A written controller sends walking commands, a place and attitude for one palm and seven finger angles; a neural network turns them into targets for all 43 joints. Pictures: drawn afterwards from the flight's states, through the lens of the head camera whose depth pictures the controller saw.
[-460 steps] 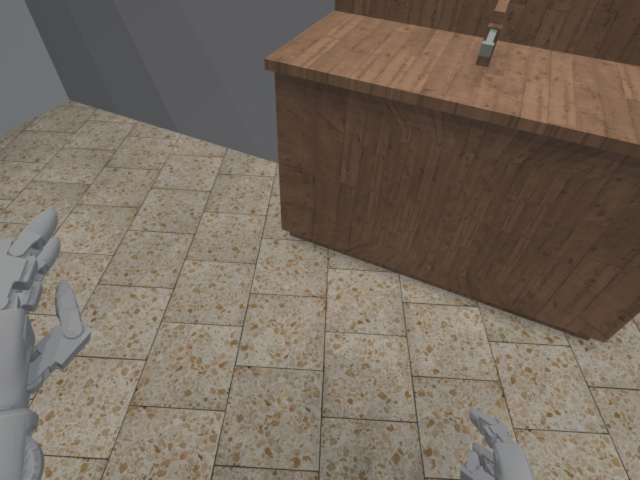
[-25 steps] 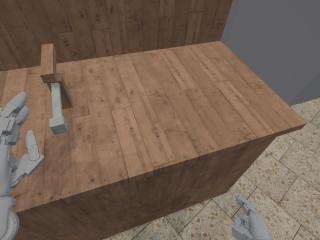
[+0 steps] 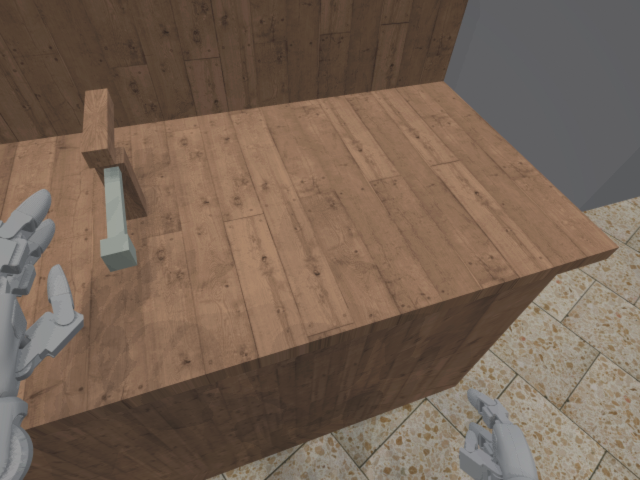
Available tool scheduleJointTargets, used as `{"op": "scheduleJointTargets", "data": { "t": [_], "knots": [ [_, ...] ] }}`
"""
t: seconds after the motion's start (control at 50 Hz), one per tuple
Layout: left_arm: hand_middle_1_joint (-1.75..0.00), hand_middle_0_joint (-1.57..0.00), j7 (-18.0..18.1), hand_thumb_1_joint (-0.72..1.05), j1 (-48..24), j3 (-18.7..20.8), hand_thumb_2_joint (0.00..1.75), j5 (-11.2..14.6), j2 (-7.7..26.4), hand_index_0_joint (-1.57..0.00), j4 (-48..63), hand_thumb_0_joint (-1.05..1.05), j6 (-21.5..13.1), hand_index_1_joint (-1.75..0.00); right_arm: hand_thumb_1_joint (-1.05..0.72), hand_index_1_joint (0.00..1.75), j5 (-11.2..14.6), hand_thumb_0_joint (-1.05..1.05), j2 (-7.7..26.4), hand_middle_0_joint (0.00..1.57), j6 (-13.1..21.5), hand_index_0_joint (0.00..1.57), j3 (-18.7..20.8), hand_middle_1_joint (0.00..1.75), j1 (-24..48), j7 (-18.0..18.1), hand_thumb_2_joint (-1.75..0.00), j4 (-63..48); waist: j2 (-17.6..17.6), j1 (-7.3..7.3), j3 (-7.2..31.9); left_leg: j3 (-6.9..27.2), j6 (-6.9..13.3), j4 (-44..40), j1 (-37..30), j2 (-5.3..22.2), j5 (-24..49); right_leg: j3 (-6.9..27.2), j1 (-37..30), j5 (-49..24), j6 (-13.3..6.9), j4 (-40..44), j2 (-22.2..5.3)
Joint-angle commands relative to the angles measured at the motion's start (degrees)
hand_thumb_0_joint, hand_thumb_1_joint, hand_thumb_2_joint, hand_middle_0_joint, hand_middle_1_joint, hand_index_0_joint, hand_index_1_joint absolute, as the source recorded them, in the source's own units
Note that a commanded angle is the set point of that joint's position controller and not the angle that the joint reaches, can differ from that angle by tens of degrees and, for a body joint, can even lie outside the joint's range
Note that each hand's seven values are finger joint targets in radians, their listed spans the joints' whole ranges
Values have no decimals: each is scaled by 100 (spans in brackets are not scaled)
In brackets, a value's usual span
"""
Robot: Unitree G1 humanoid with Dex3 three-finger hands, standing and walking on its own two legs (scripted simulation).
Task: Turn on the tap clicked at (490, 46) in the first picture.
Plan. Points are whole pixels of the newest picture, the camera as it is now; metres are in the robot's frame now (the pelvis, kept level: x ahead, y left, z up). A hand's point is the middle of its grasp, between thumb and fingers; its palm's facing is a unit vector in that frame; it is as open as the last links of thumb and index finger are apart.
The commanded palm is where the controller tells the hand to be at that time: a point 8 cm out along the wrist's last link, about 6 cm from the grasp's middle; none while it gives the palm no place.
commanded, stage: shuffle to correct the standing spot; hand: left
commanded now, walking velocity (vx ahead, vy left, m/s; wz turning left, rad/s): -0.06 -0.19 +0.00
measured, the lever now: (119, 252) +0.31 +0.26 +0.13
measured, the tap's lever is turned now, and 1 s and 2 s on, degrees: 2 2 2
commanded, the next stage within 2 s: none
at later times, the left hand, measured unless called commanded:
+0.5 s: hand (116, 333) +0.21 +0.21 +0.16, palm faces +0.33 -0.86 -0.39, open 7.4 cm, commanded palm +0.15 +0.24 +0.17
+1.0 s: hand (158, 336) +0.21 +0.17 +0.16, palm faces +0.30 -0.86 -0.40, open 7.4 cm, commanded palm +0.15 +0.21 +0.17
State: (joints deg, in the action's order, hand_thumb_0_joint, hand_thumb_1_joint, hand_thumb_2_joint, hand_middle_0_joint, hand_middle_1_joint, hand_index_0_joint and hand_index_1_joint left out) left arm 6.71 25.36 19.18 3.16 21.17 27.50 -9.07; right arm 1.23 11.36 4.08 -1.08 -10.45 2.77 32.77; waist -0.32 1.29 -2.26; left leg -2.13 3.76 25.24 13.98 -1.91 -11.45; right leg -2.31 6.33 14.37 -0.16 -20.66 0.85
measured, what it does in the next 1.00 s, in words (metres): shifts its weight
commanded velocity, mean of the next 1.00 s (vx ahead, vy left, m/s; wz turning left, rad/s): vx -0.07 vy -0.19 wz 0.00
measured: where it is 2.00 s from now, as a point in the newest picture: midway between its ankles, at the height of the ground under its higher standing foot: outside the picture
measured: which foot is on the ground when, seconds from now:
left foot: down 0.00-1.00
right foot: down 0.00-1.00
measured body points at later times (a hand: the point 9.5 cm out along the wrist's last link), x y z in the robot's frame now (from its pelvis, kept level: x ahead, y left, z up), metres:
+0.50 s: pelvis -0.01 -0.04 +0.00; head +0.02 -0.02 +0.45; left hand +0.18 +0.25 +0.18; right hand +0.17 -0.26 -0.08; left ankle +0.02 +0.07 -0.74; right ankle -0.04 -0.12 -0.74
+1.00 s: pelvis -0.01 -0.07 -0.01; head +0.02 -0.06 +0.44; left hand +0.19 +0.21 +0.18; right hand +0.15 -0.31 -0.09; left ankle +0.02 +0.07 -0.74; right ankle -0.04 -0.12 -0.74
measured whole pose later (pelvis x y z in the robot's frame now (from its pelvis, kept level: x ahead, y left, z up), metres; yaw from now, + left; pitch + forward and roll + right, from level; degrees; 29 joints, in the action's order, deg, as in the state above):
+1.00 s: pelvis -0.01 -0.07 -0.01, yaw -1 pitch +0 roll -1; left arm 5.3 27.9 21.3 5.9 23.3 32.2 -7.0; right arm 1.6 12.0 2.4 0.9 -11.4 2.5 30.9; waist -0.1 0.1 -3.7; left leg -0.5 -1.6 32.1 18.6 4.0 -13.7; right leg -3.4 10.9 16.2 -5.3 -26.6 6.7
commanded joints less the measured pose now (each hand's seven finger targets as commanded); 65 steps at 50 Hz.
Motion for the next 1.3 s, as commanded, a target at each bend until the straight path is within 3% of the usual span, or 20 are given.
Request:
{"op": "scheduleJointTargets", "data": {
  "t": [0.0, 0.08, 0.1, 0.18, 0.2, 0.26, 0.34, 0.38, 0.4, 0.5, 0.58, 0.64, 0.68, 0.7, 0.78, 0.8, 0.94, 1.12, 1.18, 1.28],
  "knots": [
    [-30, -20, 86, 90, -244, 557, 90, 11, 811, -20, 1126, 0, -303, -30, -90, 30, 4, 0, 743, 20, 281, 20, 255, 30, 449, 50, -90, -882, 260, -43, 931, 863, -160, -427, -729, 786, 1168, 301, 93, -1198, -140, 140, -419],
    [-30, -20, 95, 90, -555, 651, 90, 8, 1014, -20, 1441, 0, -266, -30, -90, 30, 46, 0, 686, 20, 317, 20, 263, 30, 544, 65, -90, -920, 576, -57, 866, 931, -381, -591, -1047, 946, 1687, 234, 283, -901, -117, 5, -280],
    [-30, -20, 72, 90, -519, 538, 90, 37, 874, -20, 1307, 0, -262, -30, -90, 30, -10, 0, 710, 20, 278, 20, 247, 30, 464, 59, -90, -907, 591, -57, 817, 1017, -370, -706, -982, 1000, 1582, 165, 316, -692, -92, 14, -208],
    [-30, -20, 83, 90, -476, 723, 90, 38, 1050, -20, 1417, 0, -235, -30, -90, 30, 29, 0, 656, 20, 295, 20, 291, 30, 488, 17, -90, -953, 648, -44, 875, 980, -413, -604, -1040, 1096, 1638, 188, 261, -649, -112, 142, -240],
    [-30, -20, 44, 90, -420, 531, 90, 62, 836, -20, 1338, 0, -233, -30, -90, 30, -5, 0, 699, 20, 258, 20, 283, 30, 429, 0, -90, -966, 643, -61, 825, 967, -369, -637, -946, 1092, 1485, 148, 260, -611, -104, 176, -204],
    [-30, -20, 44, 90, -371, 654, 90, 86, 954, -20, 1419, 0, -248, -30, -90, 30, 33, 0, 680, 20, 272, 20, 353, 30, 404, -28, -90, -1043, 723, -51, 812, 988, -357, -638, -790, 1170, 1066, 216, 189, -577, -126, 233, -266],
    [-30, -20, 29, 90, -175, 717, 90, 135, 967, -20, 1382, 0, -234, -30, -90, 30, 32, 0, 690, 20, 229, 20, 335, 30, 404, -42, -90, -1051, 584, -51, 877, 903, -230, -529, -622, 1130, 668, 247, 140, -691, -117, 321, -292],
    [-30, -20, 38, 90, -73, 835, 90, 150, 1085, -20, 1420, 0, -200, -30, -90, 30, 93, 0, 642, 20, 245, 20, 335, 30, 481, -31, -90, -1061, 470, -56, 916, 806, -229, -358, -726, 1106, 923, 315, 210, -934, -136, 302, -352],
    [-30, -20, 14, 90, -84, 703, 90, 173, 941, -20, 1322, 0, -201, -30, -90, 30, 41, 0, 682, 20, 205, 20, 317, 30, 425, -29, -90, -1048, 405, -64, 906, 773, -184, -306, -640, 1081, 803, 323, 207, -953, -117, 358, -344],
    [-30, -20, -1, 90, -273, 604, 90, 202, 890, -20, 1299, 0, -158, -30, -90, 30, 57, 0, 691, 20, 196, 20, 347, 30, 412, -5, -90, -1018, 338, -99, 751, 656, -173, -16, -479, 983, 470, 520, 432, -1062, -173, 363, -459],
    [-30, -20, 27, 90, -331, 759, 90, 217, 1078, -20, 1411, 0, -114, -30, -90, 30, 112, 0, 668, 20, 215, 20, 403, 30, 457, 23, -90, -1027, 212, -104, 743, 551, -195, 323, -513, 885, 429, 766, 622, -1270, -235, 302, -628],
    [-30, -20, 18, 90, -298, 726, 90, 236, 1008, -20, 1367, 0, -126, -30, -90, 30, 64, 0, 685, 20, 188, 20, 418, 30, 367, 8, -90, -1026, 133, -102, 716, 454, -170, 552, -378, 837, 288, 828, 709, -1303, -147, 293, -687],
    [-30, -20, 47, 90, -185, 889, 90, 253, 1174, -20, 1504, 0, -102, -30, -90, 30, 108, 0, 663, 20, 198, 20, 425, 30, 434, 26, -90, -1031, 105, -98, 780, 461, -177, 656, -458, 831, 585, 861, 699, -1618, -196, 164, -745],
    [-30, -20, 25, 90, -174, 775, 90, 258, 1035, -20, 1519, 0, -133, -30, -90, 30, 69, 0, 696, 20, 175, 20, 406, 30, 379, 11, -90, -1019, 130, -110, 807, 440, -140, 653, -427, 841, 679, 753, 678, -1617, -148, 126, -692],
    [-30, -20, 31, 90, 76, 1025, 90, 272, 1227, -20, 1535, 0, -111, -30, -90, 30, 92, 0, 679, 20, 164, 20, 428, 30, 421, 19, -90, -1067, 233, -88, 845, 443, -121, 697, -427, 927, 1217, 704, 550, -2134, 6, -78, -658],
    [-30, -20, 8, 90, 62, 883, 90, 267, 1085, -20, 1559, 0, -138, -30, -90, 30, 56, 0, 704, 20, 130, 20, 409, 30, 363, 2, -90, -1058, 271, -99, 883, 427, -86, 685, -391, 939, 1253, 606, 517, -2080, 70, -102, -597],
    [-30, -20, -19, 90, 48, 951, 90, 260, 1133, -20, 1606, 0, -143, -30, -90, 30, 46, 0, 727, 20, 138, 20, 435, 30, 283, -4, -90, -1091, 344, -90, 864, 566, -68, 553, -254, 1068, 877, 589, 506, -1600, 90, -92, -499],
    [-30, -20, 7, 90, -116, 877, 90, 271, 1122, -20, 1581, 0, -88, -30, -90, 30, 65, 0, 706, 20, 189, 20, 445, 30, 260, 15, -90, -1093, 63, -140, 660, 576, -128, 631, -200, 932, -73, 824, 857, -980, -139, 39, -640],
    [-30, -20, 26, 90, -187, 876, 90, 265, 1158, -20, 1611, 0, -79, -30, -90, 30, 66, 0, 685, 20, 214, 20, 400, 30, 330, 25, -90, -1071, 258, -158, 517, 659, -113, 471, -246, 955, -226, 838, 1016, -742, -231, 26, -614],
    [-30, -20, 37, 90, -239, 896, 90, 211, 1200, -20, 1762, 0, -112, -30, -90, 30, 43, 0, 688, 20, 234, 20, 367, 30, 372, 9, -90, -1094, 708, -132, 563, 961, -23, 16, -105, 1206, -118, 554, 736, -640, -111, -162, -355]
  ]
}}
